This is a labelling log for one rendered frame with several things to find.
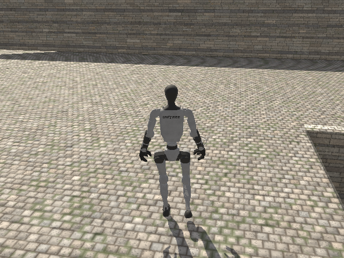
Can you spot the left robot forearm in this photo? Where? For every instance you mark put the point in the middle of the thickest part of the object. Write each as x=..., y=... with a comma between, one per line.
x=145, y=143

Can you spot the left robot upper arm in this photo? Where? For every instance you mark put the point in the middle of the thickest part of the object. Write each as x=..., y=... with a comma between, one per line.
x=152, y=121

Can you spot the robot right thigh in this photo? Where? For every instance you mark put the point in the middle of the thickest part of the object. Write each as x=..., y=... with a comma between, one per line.
x=185, y=164

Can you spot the right robot forearm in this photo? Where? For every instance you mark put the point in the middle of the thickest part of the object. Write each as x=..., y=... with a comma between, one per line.
x=198, y=141

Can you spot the robot left hand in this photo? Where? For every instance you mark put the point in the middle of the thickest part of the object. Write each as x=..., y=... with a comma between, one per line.
x=142, y=154

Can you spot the robot right hand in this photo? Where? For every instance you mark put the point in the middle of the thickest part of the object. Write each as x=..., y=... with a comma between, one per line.
x=202, y=152

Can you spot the robot left thigh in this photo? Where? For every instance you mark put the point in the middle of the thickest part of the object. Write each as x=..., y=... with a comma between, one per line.
x=161, y=165

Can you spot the right robot upper arm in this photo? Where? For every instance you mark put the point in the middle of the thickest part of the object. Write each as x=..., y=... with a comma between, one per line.
x=191, y=122

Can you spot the robot thigh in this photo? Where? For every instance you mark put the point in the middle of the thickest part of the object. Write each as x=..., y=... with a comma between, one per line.
x=161, y=165
x=185, y=164

